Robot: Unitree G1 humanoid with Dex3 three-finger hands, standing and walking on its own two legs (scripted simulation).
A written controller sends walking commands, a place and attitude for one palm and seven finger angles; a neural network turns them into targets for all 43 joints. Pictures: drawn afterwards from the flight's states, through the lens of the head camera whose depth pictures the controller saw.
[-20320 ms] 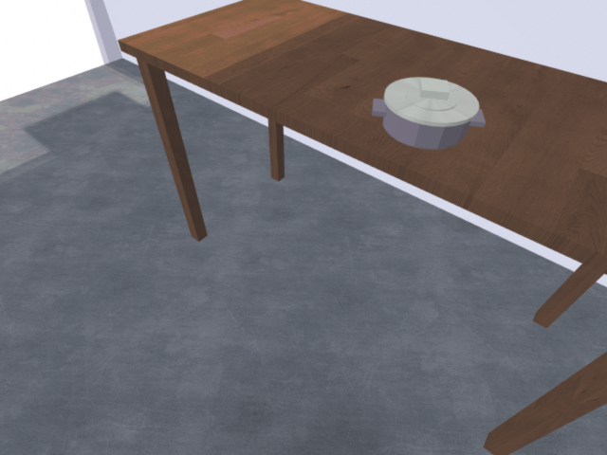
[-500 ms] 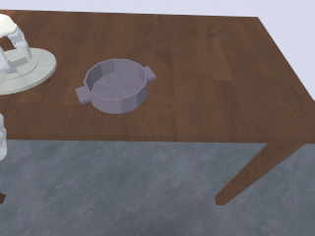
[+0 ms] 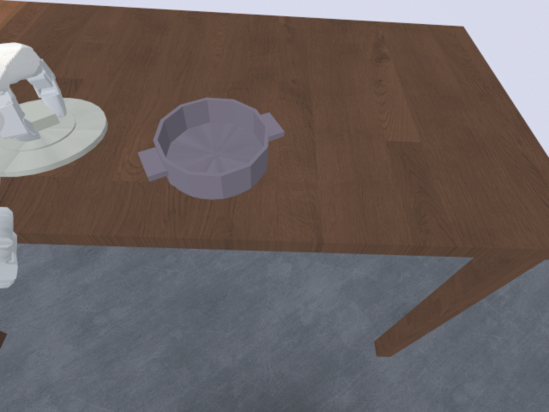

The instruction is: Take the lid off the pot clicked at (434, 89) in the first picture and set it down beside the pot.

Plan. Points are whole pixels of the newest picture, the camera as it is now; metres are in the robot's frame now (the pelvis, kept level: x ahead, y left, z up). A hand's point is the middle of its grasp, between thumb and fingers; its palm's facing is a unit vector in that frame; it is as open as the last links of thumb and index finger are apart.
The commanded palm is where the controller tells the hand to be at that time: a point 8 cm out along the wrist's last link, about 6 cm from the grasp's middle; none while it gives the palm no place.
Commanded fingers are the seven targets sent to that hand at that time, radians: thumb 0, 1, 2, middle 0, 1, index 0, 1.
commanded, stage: lower the lid onto the table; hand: left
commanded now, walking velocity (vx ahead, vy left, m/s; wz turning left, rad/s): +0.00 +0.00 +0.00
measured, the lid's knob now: (30, 118) +0.49 +0.32 +0.15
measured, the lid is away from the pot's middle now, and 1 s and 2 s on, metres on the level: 0.24 0.22 0.23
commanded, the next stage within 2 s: open the fingers wide in 0.66 s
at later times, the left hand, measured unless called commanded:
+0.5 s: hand (45, 127) +0.48 +0.29 +0.15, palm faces -0.45 -0.14 -0.88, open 8.2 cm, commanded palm +0.50 +0.29 +0.21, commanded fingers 0.00 0.44 1.20 -0.82 -0.93 -0.84 -0.94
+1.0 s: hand (50, 145) +0.46 +0.29 +0.13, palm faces -0.41 -0.08 -0.91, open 7.9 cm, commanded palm +0.48 +0.29 +0.20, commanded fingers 0.00 0.29 1.04 -0.67 -0.89 -0.69 -0.90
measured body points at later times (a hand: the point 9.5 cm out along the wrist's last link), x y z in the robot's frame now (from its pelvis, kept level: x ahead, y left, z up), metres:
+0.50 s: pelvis +0.01 +0.00 +0.00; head +0.07 +0.01 +0.44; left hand +0.50 +0.30 +0.20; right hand +0.01 -0.28 -0.12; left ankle -0.04 +0.04 -0.74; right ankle +0.00 -0.15 -0.74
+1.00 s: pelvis +0.00 -0.02 -0.01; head +0.06 -0.01 +0.44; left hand +0.47 +0.29 +0.19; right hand +0.01 -0.31 -0.12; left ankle -0.04 +0.04 -0.74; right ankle +0.00 -0.15 -0.74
